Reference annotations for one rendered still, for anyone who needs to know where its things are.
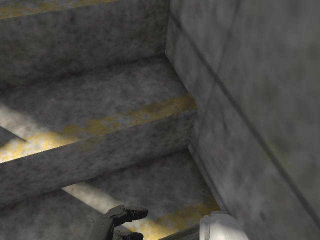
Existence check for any right robot shin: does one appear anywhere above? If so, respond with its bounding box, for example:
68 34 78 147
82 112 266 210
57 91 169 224
209 211 224 217

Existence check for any left robot hand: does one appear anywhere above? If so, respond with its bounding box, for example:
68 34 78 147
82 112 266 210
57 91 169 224
85 204 148 240

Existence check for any robot right thigh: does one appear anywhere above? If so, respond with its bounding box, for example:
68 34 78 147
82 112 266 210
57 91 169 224
199 213 250 240

